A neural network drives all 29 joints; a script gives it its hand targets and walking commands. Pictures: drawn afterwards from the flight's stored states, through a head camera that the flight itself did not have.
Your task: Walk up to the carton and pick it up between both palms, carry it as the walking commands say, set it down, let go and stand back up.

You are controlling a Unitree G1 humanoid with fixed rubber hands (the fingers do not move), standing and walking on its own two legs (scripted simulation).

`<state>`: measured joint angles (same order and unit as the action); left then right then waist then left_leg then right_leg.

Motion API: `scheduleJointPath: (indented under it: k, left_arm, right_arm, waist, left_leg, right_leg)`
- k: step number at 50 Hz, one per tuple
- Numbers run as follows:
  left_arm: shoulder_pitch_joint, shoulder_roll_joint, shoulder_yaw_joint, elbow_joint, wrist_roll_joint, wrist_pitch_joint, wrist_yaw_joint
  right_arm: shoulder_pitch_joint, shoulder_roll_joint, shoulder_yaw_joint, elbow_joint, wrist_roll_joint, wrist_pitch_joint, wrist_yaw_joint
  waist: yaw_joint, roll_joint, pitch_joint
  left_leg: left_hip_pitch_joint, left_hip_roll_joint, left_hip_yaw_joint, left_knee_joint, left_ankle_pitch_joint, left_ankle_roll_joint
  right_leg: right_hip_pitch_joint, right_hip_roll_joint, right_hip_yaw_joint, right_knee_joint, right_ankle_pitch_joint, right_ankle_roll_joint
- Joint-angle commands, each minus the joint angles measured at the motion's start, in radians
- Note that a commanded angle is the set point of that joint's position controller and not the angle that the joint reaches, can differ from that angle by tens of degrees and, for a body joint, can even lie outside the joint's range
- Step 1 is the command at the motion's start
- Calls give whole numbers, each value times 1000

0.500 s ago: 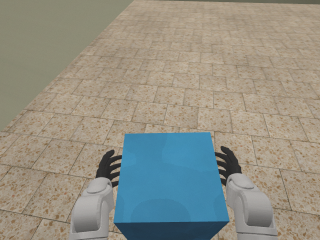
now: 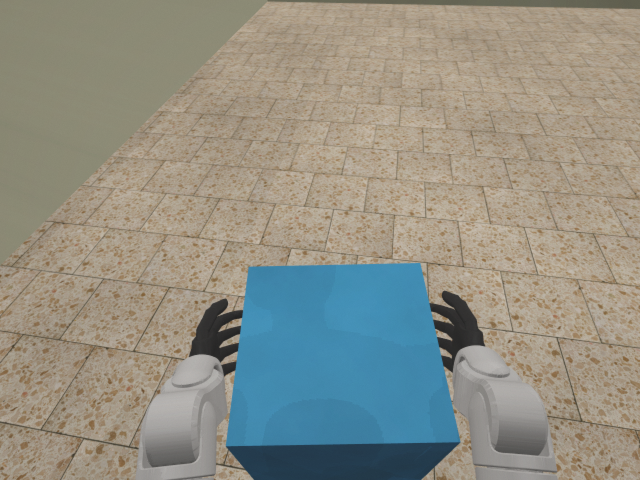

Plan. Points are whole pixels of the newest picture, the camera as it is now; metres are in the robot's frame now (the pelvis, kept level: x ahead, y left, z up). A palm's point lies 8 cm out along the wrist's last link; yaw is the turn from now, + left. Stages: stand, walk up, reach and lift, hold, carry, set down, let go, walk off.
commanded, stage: carry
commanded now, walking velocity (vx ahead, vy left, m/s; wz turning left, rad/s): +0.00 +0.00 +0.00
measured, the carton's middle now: (336, 383) +0.26 +0.00 -0.01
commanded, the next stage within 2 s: none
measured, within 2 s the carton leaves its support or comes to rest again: neither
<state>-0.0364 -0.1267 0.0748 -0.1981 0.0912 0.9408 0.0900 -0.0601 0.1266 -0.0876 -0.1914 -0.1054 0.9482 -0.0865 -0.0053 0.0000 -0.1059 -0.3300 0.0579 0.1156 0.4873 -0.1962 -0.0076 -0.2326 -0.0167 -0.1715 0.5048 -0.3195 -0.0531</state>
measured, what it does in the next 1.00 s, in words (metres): walks ahead: right foot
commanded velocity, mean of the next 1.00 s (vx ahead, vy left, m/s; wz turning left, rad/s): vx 0.44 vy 0.00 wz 0.00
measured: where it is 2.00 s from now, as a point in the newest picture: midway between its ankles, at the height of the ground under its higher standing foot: (327, 290)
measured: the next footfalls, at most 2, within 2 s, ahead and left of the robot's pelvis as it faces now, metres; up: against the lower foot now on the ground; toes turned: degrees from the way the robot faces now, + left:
right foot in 0.68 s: +0.27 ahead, -0.12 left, +0.00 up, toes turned -11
left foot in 1.10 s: +0.58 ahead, +0.11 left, +0.00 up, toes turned +10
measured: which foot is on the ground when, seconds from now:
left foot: down 0.00-0.72, up 0.74-1.00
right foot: down 0.00-0.38, up 0.40-0.66, down 0.68-1.00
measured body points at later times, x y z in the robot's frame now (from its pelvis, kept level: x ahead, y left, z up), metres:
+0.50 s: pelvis +0.09 +0.02 +0.01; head +0.06 +0.02 +0.46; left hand +0.32 +0.16 +0.09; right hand +0.32 -0.14 +0.09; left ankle +0.04 +0.11 -0.74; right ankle +0.02 -0.08 -0.70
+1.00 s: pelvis +0.35 -0.01 +0.01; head +0.35 -0.02 +0.46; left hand +0.58 +0.15 +0.10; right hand +0.59 -0.15 +0.09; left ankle +0.45 +0.12 -0.70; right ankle +0.23 -0.11 -0.74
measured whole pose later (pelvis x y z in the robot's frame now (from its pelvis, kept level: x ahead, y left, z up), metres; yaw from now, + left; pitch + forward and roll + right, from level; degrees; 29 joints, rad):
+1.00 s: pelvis +0.35 -0.01 +0.01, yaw +2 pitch +3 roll +2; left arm 0.07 -0.13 0.03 -0.62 0.02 1.21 0.13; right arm 0.05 0.13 -0.03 -0.63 -0.06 1.23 -0.13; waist 0.02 0.00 -0.06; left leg -0.54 0.06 0.14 0.63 -0.13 -0.03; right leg 0.02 -0.07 -0.22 0.22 -0.29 0.01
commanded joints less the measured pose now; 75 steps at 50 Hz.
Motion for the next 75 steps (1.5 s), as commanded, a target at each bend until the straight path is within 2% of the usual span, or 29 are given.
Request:
scheduleJointPath:
  k: [1,7,9,12,15,17,18,20,22,23,25,27,31,34,35,36,37,39,40,42,50,54,55,56,57,60,62,67,75]
  left_arm:
    - [-391,-688,-518,-124,-206,-19,-117]
    - [-391,-692,-521,-130,-209,-12,-118]
    - [-411,-819,-662,-395,-316,34,-105]
    - [-332,-754,-661,-445,-321,156,-70]
    - [-307,-670,-651,-434,-290,228,-54]
    - [-323,-658,-657,-432,-287,252,-53]
    - [-325,-656,-654,-423,-285,261,-53]
    - [-349,-668,-666,-436,-294,282,-60]
    - [-371,-698,-655,-444,-310,286,-73]
    - [-362,-726,-649,-426,-319,284,-81]
    - [-317,-779,-650,-410,-321,272,-88]
    - [-296,-797,-658,-432,-311,257,-81]
    - [-264,-767,-666,-498,-302,251,-62]
    - [-252,-747,-666,-509,-308,268,-54]
    - [-228,-732,-658,-498,-301,276,-52]
    - [-218,-703,-641,-494,-290,278,-47]
    - [-230,-698,-642,-490,-302,282,-46]
    - [-301,-742,-684,-529,-322,278,-53]
    - [-320,-765,-693,-532,-336,275,-62]
    - [-311,-791,-697,-509,-354,271,-80]
    - [-279,-731,-686,-530,-365,268,-87]
    - [-272,-697,-689,-549,-355,287,-74]
    - [-301,-675,-687,-554,-346,293,-73]
    - [-291,-669,-688,-543,-333,303,-75]
    - [-274,-687,-690,-541,-342,300,-81]
    - [-305,-841,-718,-526,-363,268,-100]
    - [-303,-868,-721,-509,-345,245,-100]
    - [-267,-815,-699,-484,-294,235,-78]
    - [-295,-750,-696,-517,-312,267,-65]
  right_arm:
    - [-383,679,522,-123,210,-23,120]
    - [-384,682,525,-129,213,-16,120]
    - [-424,822,681,-398,334,28,108]
    - [-361,748,702,-460,342,150,80]
    - [-295,671,648,-410,304,223,73]
    - [-279,669,632,-390,300,243,73]
    - [-279,673,625,-380,301,250,72]
    - [-239,677,602,-356,291,260,67]
    - [-267,697,619,-407,296,265,65]
    - [-295,719,637,-438,304,261,66]
    - [-330,759,669,-486,320,251,72]
    - [-333,775,685,-510,338,244,82]
    - [-283,748,700,-544,349,250,89]
    - [-252,712,695,-551,349,265,87]
    - [-266,691,690,-549,347,274,85]
    - [-286,672,694,-572,352,287,86]
    - [-273,674,692,-543,348,296,84]
    - [-294,735,693,-514,358,294,87]
    - [-283,757,688,-499,350,288,88]
    - [-253,780,678,-484,328,272,85]
    - [-265,749,698,-533,312,255,57]
    - [-237,726,685,-513,325,273,56]
    - [-235,717,674,-498,327,279,56]
    - [-225,691,653,-462,319,284,59]
    - [-246,711,659,-480,329,280,65]
    - [-313,847,695,-525,352,249,90]
    - [-280,874,697,-503,351,231,103]
    - [-264,786,694,-505,351,229,117]
    - [-252,719,677,-521,330,261,95]
  waist:
    - [1,-8,-195]
    - [1,-8,-194]
    - [12,-45,-183]
    - [20,-140,-83]
    - [12,-101,-35]
    - [-3,-52,-47]
    - [-4,-18,-42]
    - [-29,211,-33]
    - [-38,168,-11]
    - [-36,98,-7]
    - [-18,20,-38]
    - [-10,73,-49]
    - [-6,155,-80]
    - [14,105,-186]
    - [39,64,-228]
    - [43,-185,-251]
    - [35,-254,-219]
    - [20,-59,-165]
    - [17,-32,-122]
    - [12,-74,-91]
    - [14,-196,-28]
    - [-6,-119,-169]
    - [-39,-43,-220]
    - [-50,243,-288]
    - [-24,276,-264]
    - [-11,26,-189]
    - [-13,72,-187]
    - [-11,118,-75]
    - [-8,153,-43]
  left_leg:
    - [129,78,-86,-27,194,32]
    - [129,78,-85,-26,192,30]
    - [97,37,-50,25,-24,43]
    - [-63,-18,31,145,-143,16]
    - [-113,-7,23,78,-169,18]
    - [71,-29,59,-52,-102,27]
    - [213,-12,21,-98,-98,39]
    - [381,219,-383,-251,-297,161]
    - [461,379,-567,-380,-304,274]
    - [450,396,-544,-401,-242,285]
    - [416,331,-348,-387,-107,232]
    - [374,257,-191,-371,-30,171]
    - [350,189,-51,-303,184,111]
    - [232,98,86,-23,401,29]
    - [77,75,105,164,350,-2]
    - [-146,-23,115,447,53,-42]
    - [-328,-72,-5,643,-300,-27]
    - [-415,48,-132,702,-252,-6]
    - [-402,80,-133,603,-192,-12]
    - [-303,59,-77,447,-119,-27]
    - [-117,-43,71,71,146,-21]
    - [282,-96,157,-81,140,10]
    - [480,19,-14,-106,13,41]
    - [630,308,-532,-259,-230,181]
    - [622,394,-739,-394,-290,250]
    - [475,309,-367,-340,103,181]
    - [446,249,-208,-347,163,142]
    - [408,202,-97,-426,96,152]
    - [421,156,64,-376,361,77]
  right_leg:
    - [21,-139,127,-98,273,-5]
    - [22,-140,127,-97,277,-6]
    - [27,-139,151,-147,-17,-32]
    - [61,-267,340,-343,-375,-100]
    - [125,-305,344,-344,-219,-123]
    - [49,-255,225,-255,-170,-67]
    - [-59,-203,152,-188,-186,-29]
    - [-302,-72,22,91,-166,49]
    - [-483,-53,32,292,-234,67]
    - [-508,-73,91,354,-246,59]
    - [-422,-94,117,273,-161,57]
    - [-316,-50,57,182,-56,65]
    - [-160,-4,-33,46,91,63]
    - [221,29,-101,-101,165,38]
    - [403,-56,19,-106,106,6]
    - [489,-311,493,-258,-28,-123]
    - [504,-419,680,-336,36,-220]
    - [409,-416,522,-311,179,-191]
    - [357,-393,432,-337,171,-150]
    - [287,-326,247,-344,267,-88]
    - [237,-234,-2,-335,457,-14]
    - [192,-166,-116,22,574,43]
    - [12,-135,-105,241,463,62]
    - [-253,-10,-87,566,117,105]
    - [-419,48,63,720,-176,94]
    - [-387,-103,198,656,-22,51]
    - [-330,-98,161,531,30,66]
    - [-395,-88,90,307,191,95]
    - [-160,-51,-42,-10,302,78]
